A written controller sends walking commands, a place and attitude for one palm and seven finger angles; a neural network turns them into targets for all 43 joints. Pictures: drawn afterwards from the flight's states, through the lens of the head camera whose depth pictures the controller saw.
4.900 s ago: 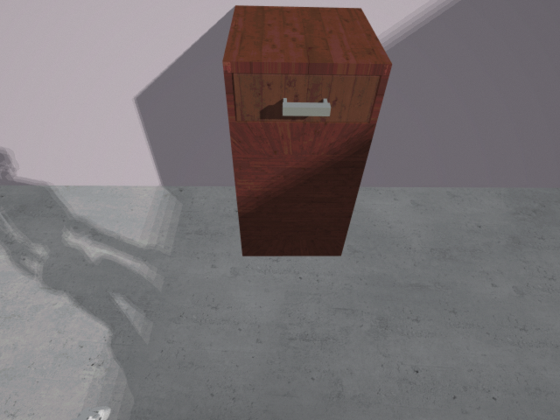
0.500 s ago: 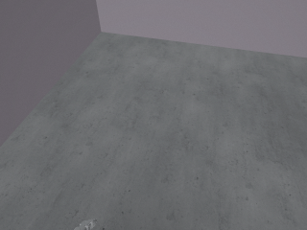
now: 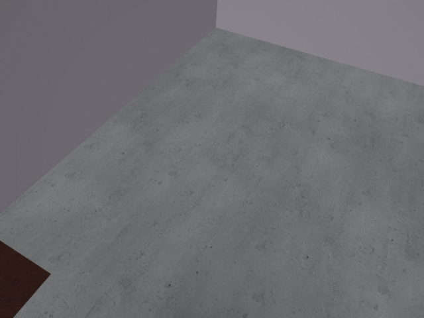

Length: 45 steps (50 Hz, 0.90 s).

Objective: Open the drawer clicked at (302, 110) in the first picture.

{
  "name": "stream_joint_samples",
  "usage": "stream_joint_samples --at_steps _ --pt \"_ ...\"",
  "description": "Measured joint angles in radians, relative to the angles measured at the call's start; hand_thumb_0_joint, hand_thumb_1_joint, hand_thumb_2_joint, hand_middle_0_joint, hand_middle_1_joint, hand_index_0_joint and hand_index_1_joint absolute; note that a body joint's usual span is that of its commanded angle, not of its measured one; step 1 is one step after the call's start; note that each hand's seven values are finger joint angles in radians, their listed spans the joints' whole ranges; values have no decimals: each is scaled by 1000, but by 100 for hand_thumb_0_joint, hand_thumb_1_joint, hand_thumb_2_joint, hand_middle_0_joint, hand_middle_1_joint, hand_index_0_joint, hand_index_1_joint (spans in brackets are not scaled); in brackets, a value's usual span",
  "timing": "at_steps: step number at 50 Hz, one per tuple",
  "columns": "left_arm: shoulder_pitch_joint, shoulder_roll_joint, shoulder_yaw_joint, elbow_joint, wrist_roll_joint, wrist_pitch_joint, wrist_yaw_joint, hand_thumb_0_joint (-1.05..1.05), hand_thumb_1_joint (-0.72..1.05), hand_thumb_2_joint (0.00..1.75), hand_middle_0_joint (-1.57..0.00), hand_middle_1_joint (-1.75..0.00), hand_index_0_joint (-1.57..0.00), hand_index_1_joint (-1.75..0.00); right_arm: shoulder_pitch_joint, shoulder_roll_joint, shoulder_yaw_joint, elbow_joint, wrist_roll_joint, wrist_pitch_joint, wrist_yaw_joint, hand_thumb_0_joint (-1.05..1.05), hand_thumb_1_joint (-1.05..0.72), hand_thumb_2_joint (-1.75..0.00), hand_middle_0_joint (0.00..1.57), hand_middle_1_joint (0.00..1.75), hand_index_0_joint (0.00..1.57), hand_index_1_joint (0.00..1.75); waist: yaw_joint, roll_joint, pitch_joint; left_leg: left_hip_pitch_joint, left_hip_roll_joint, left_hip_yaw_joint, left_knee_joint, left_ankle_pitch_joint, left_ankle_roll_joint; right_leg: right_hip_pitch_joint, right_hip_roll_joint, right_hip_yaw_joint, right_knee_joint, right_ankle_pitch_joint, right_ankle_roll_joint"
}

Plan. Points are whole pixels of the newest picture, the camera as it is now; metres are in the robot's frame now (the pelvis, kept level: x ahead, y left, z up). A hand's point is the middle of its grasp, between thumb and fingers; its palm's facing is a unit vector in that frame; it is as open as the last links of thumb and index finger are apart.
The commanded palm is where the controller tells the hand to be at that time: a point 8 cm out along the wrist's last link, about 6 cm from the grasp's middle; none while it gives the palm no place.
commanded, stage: turn to face it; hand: left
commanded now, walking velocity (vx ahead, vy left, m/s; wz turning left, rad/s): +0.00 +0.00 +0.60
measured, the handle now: out of the picture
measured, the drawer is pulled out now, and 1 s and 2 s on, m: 0.00 0.00 0.00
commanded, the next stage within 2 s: take the last steps up to it in 1.74 s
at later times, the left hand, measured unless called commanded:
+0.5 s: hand out of the picture -0.06 +0.14 -0.15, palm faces +0.36 -0.89 -0.26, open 7.4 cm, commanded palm none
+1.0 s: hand out of the picture -0.09 +0.23 -0.16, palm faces +0.60 -0.75 -0.26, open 7.4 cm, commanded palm none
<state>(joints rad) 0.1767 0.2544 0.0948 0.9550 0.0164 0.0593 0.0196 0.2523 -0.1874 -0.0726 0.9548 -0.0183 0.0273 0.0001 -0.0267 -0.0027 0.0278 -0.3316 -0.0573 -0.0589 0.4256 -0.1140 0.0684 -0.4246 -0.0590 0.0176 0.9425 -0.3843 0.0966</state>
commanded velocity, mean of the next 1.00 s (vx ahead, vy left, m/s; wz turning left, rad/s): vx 0.00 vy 0.00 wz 0.60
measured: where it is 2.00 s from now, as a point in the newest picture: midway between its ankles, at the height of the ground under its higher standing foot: outside the picture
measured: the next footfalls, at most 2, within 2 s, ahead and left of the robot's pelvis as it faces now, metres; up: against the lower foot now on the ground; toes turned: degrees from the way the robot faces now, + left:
right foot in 0.16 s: +0.02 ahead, -0.16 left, +0.00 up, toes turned +6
left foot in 0.64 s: -0.08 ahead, +0.09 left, +0.00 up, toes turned +32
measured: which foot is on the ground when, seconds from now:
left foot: down 0.00-0.16, up 0.18-0.62, down 0.64-1.00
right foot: up 0.00-0.14, down 0.16-0.64, up 0.66-1.00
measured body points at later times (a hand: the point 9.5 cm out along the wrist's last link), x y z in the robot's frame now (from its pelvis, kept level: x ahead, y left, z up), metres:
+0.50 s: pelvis -0.04 -0.05 +0.00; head +0.00 -0.06 +0.45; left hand -0.08 +0.19 -0.13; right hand +0.11 -0.29 -0.15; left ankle -0.10 +0.10 -0.68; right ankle -0.02 -0.16 -0.74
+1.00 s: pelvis -0.06 -0.02 +0.00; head -0.04 +0.01 +0.45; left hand -0.12 +0.27 -0.14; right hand +0.15 -0.18 -0.14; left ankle -0.11 +0.07 -0.74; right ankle +0.04 -0.14 -0.69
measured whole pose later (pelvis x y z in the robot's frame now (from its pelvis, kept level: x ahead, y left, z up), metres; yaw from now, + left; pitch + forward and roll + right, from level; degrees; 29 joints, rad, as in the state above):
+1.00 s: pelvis -0.06 -0.02 +0.00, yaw +37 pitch +0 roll -1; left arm 0.14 0.25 0.07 0.87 0.01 0.05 0.01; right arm 0.20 -0.21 -0.06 0.91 -0.02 0.03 0.01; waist -0.02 -0.01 0.06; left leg -0.25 -0.05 -0.08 0.49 -0.24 0.04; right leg -0.44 -0.07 0.00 0.90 -0.41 0.10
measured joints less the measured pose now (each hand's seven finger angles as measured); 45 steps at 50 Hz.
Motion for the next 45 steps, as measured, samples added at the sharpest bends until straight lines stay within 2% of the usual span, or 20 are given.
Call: stream_joint_samples --at_steps 5,8,10,12,15,18,21,25,29,31,32,33,35,38,41,45 --pt "-24 -30 -18 -35 -6 -7 -1 1 91 90 -20 -30 -19 -30 -16 -26 -13 -10 -5 19 7 1 -91 -90 20 30 20 30 -12 24 -3 -34 -20 -61 16 23 -27 67 37 -7 -164 -30 -24" --pt "-8 -44 -29 -63 -9 -24 -4 0 90 90 -20 -30 -19 -30 -18 -41 -25 -20 -5 35 12 1 -91 -90 20 30 20 30 -6 30 -15 -68 -43 -90 47 20 -54 166 49 -23 -384 18 -51" --pt "7 -60 -36 -66 1 -31 0 0 90 90 -20 -30 -20 -30 -24 -54 -39 -18 -2 45 11 1 -91 -90 20 30 20 30 6 47 -15 -135 -45 -79 207 -162 -84 175 50 -46 -414 83 -90" --pt "26 -70 -47 -62 2 -22 4 0 90 90 -20 -30 -20 -30 -20 -65 -47 -19 -7 54 14 1 -91 -90 20 30 20 30 7 49 -19 -204 -43 -36 427 -255 -98 193 30 -76 -428 92 -107" --pt "51 -73 -51 -51 0 -28 4 0 90 90 -20 -30 -20 -30 -20 -76 -47 -23 -9 53 25 1 -91 -90 20 30 20 30 6 37 -11 -250 -1 18 661 -231 -122 230 2 -110 -473 111 -111" --pt "61 -76 -58 -46 1 -42 3 1 90 90 -20 -30 -20 -30 -19 -82 -45 -25 -6 50 30 1 -91 -90 20 30 20 30 3 30 8 -240 47 36 727 -207 -143 248 -22 -153 -486 115 -112" --pt "69 -80 -63 -47 5 -52 1 1 90 90 -20 -30 -20 -30 -27 -86 -41 -13 -4 60 31 1 -91 -90 20 30 19 30 12 25 24 -199 85 46 690 -226 -157 251 -45 -196 -476 105 -109" --pt "82 -78 -65 -45 12 -53 -5 0 90 90 -20 -30 -20 -30 -61 -83 -30 -4 -1 68 32 1 -91 -90 20 30 19 30 32 14 44 -123 110 76 545 -277 -158 238 -80 -244 -446 88 -96" --pt "94 -57 -56 -37 16 -47 -9 0 90 90 -20 -30 -20 -30 -106 -71 -13 -19 5 54 33 1 -91 -90 20 30 19 30 56 -8 60 -31 105 124 355 -298 -141 215 -117 -286 -395 65 -71" --pt "102 -40 -47 -31 12 -42 -10 0 90 90 -20 -30 -20 -30 -121 -65 -6 -36 6 39 34 1 -91 -90 20 30 19 30 61 -19 59 29 94 147 221 -231 -129 196 -138 -309 -345 40 -52" --pt "111 -30 -42 -31 8 -38 -11 0 90 90 -20 -30 -20 -30 -126 -66 -4 -46 6 27 35 1 -91 -90 20 30 19 30 63 -21 53 58 91 148 155 -183 -108 172 -149 -312 -294 20 -43" --pt "106 -14 -36 -24 4 -29 -12 0 90 90 -20 -30 -20 -30 -137 -56 -3 -50 5 16 33 1 -91 -90 20 30 19 30 62 -43 58 46 74 146 168 -195 -82 136 -157 -274 -210 -45 -29" --pt "94 11 -26 -14 4 -4 -7 1 90 90 -20 -30 -20 -30 -150 -39 6 -58 8 0 29 1 -91 -90 20 30 20 30 69 -64 65 38 62 138 196 -222 -45 56 -127 -177 -20 -141 -17" --pt "73 25 -16 -6 3 8 -7 1 90 90 -20 -30 -20 -30 -143 -26 14 -66 5 -8 15 0 -91 -90 20 30 20 30 61 -56 54 57 59 109 155 -203 -32 -27 -82 -113 153 -104 -6" --pt "45 26 -15 -22 2 0 -13 1 91 90 -20 -30 -19 -30 -128 -24 19 -63 4 -8 8 0 -91 -90 20 30 20 30 52 -43 49 81 47 78 99 -166 -27 -65 -63 -74 184 -35 2" --pt "5 17 -19 -51 0 -7 -12 1 91 90 -20 -30 -19 -30 -100 -21 20 -54 2 -3 7 0 -91 -90 20 30 20 30 38 -28 40 95 26 37 59 -137 -23 -64 -45 -39 115 -6 10"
